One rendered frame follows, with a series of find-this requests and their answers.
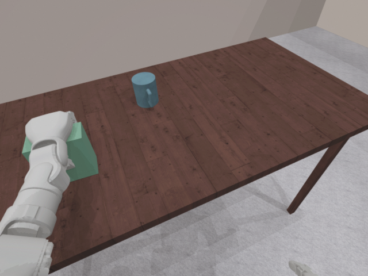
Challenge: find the left robot forearm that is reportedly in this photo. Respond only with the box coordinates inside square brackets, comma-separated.
[0, 136, 70, 238]

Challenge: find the robot right hand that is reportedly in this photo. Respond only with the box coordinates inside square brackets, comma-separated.
[289, 260, 318, 276]

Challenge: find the table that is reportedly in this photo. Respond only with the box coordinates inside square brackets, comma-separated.
[0, 37, 368, 274]

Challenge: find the robot left hand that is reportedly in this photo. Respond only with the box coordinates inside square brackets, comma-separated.
[25, 111, 77, 170]

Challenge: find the left robot upper arm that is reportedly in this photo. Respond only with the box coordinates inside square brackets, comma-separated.
[0, 234, 53, 276]

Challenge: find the sponge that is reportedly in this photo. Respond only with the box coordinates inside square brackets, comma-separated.
[22, 122, 99, 182]

